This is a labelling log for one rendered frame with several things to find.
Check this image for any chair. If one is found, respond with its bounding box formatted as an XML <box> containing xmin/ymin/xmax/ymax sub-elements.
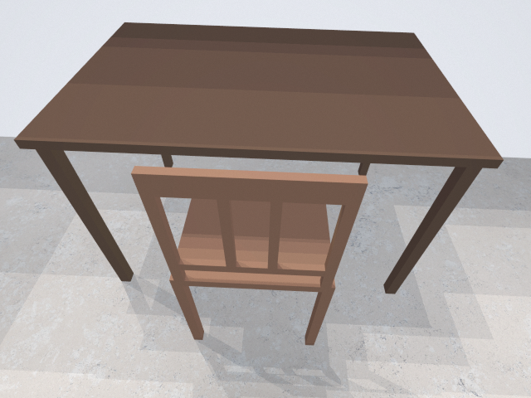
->
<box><xmin>131</xmin><ymin>166</ymin><xmax>368</xmax><ymax>346</ymax></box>

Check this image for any table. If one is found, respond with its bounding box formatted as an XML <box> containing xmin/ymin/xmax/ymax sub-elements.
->
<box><xmin>14</xmin><ymin>22</ymin><xmax>504</xmax><ymax>294</ymax></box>

